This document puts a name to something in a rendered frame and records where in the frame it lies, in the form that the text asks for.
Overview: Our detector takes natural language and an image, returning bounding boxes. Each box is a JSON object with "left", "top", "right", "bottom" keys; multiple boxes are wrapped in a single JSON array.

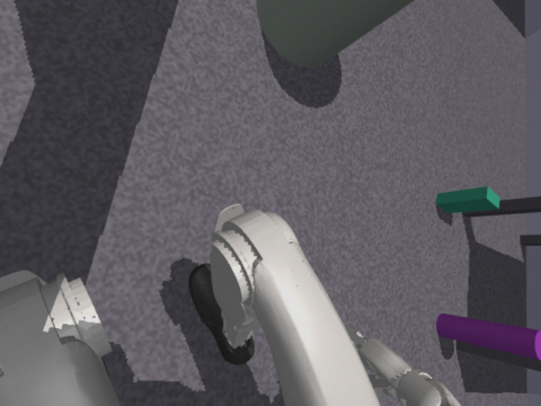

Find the right robot foot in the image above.
[{"left": 189, "top": 263, "right": 254, "bottom": 365}]

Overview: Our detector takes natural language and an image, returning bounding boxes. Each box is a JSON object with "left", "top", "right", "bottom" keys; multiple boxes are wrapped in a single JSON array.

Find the right robot arm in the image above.
[{"left": 396, "top": 370, "right": 461, "bottom": 406}]

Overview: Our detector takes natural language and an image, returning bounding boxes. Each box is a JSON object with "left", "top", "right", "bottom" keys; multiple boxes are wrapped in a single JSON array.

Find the right robot hand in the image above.
[{"left": 345, "top": 326, "right": 413, "bottom": 402}]

